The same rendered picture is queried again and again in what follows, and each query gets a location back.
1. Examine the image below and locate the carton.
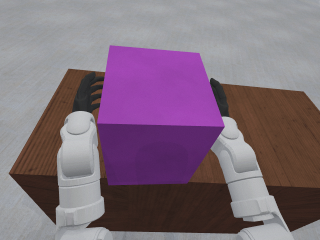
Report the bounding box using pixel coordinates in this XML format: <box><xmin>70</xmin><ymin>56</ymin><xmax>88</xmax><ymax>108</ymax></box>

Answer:
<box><xmin>97</xmin><ymin>45</ymin><xmax>225</xmax><ymax>186</ymax></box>

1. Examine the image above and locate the left robot hand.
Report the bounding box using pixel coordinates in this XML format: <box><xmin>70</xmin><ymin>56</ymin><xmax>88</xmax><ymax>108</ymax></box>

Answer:
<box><xmin>72</xmin><ymin>72</ymin><xmax>105</xmax><ymax>113</ymax></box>

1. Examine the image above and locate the robot right forearm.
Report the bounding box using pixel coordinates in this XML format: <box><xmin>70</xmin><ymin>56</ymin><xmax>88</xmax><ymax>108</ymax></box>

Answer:
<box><xmin>210</xmin><ymin>116</ymin><xmax>294</xmax><ymax>240</ymax></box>

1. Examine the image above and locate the right robot hand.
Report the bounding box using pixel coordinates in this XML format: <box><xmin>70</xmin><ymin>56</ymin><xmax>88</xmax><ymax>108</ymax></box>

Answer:
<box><xmin>209</xmin><ymin>78</ymin><xmax>230</xmax><ymax>117</ymax></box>

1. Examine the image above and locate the robot left forearm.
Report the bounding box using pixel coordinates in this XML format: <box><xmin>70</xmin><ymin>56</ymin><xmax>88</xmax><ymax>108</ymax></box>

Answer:
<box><xmin>55</xmin><ymin>111</ymin><xmax>105</xmax><ymax>240</ymax></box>

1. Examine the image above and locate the left robot upper arm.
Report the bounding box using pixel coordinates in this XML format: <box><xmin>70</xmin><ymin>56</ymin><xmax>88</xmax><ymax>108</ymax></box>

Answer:
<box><xmin>60</xmin><ymin>227</ymin><xmax>113</xmax><ymax>240</ymax></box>

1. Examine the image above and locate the right robot upper arm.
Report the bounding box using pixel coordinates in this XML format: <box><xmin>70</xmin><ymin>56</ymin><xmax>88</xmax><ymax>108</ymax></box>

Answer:
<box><xmin>236</xmin><ymin>223</ymin><xmax>293</xmax><ymax>240</ymax></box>

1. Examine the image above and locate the pedestal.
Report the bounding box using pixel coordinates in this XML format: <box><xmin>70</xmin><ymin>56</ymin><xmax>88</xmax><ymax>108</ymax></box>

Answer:
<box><xmin>8</xmin><ymin>68</ymin><xmax>320</xmax><ymax>234</ymax></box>

